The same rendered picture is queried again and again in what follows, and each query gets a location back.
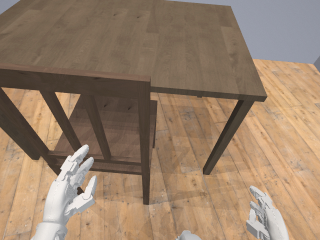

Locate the robot right shin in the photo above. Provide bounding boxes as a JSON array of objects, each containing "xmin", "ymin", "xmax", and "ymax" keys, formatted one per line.
[{"xmin": 181, "ymin": 230, "xmax": 191, "ymax": 235}]

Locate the left robot hand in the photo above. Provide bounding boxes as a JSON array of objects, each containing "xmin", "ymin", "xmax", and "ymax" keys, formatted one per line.
[{"xmin": 42, "ymin": 144, "xmax": 97, "ymax": 226}]

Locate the chair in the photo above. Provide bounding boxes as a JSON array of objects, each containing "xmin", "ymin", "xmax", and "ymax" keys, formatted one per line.
[{"xmin": 0, "ymin": 62, "xmax": 158, "ymax": 205}]

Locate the left robot forearm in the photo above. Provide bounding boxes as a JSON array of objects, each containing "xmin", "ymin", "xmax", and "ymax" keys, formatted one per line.
[{"xmin": 30, "ymin": 221, "xmax": 68, "ymax": 240}]

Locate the right robot hand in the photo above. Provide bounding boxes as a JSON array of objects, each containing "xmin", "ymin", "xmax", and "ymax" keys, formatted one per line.
[{"xmin": 246, "ymin": 185, "xmax": 290, "ymax": 240}]

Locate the table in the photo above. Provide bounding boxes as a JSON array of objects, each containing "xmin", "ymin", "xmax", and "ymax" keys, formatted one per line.
[{"xmin": 0, "ymin": 0, "xmax": 268, "ymax": 175}]

